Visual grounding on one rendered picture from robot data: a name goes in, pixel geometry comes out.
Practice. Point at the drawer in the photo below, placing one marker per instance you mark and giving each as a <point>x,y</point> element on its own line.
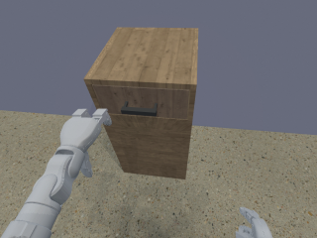
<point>172,102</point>

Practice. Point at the robot right hand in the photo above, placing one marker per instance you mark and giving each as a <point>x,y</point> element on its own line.
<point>259,227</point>

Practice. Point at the robot left forearm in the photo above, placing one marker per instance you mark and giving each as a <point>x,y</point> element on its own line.
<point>50,192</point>

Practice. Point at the handle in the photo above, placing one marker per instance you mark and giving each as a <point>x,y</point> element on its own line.
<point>139,110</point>

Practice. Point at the cabinet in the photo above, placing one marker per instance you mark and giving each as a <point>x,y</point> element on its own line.
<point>156,58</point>

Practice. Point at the robot left hand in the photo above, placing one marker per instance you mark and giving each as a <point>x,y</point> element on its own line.
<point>80,131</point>

